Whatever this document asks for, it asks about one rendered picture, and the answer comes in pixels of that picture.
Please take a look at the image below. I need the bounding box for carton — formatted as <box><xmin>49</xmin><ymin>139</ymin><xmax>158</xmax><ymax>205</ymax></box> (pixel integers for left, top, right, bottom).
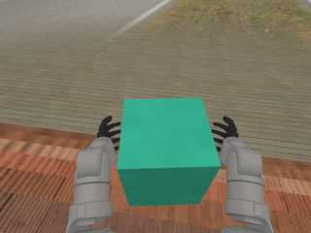
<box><xmin>117</xmin><ymin>98</ymin><xmax>222</xmax><ymax>207</ymax></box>

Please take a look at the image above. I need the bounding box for robot left forearm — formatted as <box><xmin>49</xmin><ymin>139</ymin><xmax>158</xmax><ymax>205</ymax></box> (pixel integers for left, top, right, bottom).
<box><xmin>65</xmin><ymin>136</ymin><xmax>117</xmax><ymax>233</ymax></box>

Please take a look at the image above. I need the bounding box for robot left hand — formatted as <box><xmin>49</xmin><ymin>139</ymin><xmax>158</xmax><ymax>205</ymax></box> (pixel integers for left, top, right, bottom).
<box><xmin>97</xmin><ymin>116</ymin><xmax>121</xmax><ymax>151</ymax></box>

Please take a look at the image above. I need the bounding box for robot right forearm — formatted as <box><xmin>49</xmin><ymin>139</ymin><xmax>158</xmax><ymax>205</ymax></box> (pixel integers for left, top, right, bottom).
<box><xmin>219</xmin><ymin>137</ymin><xmax>274</xmax><ymax>233</ymax></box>

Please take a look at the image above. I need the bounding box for robot right hand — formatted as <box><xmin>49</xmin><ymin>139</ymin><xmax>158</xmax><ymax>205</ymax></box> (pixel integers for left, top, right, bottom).
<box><xmin>211</xmin><ymin>116</ymin><xmax>239</xmax><ymax>151</ymax></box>

